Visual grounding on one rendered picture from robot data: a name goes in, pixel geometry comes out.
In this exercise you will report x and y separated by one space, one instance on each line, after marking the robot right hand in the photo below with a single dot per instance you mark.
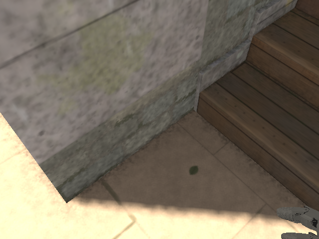
306 215

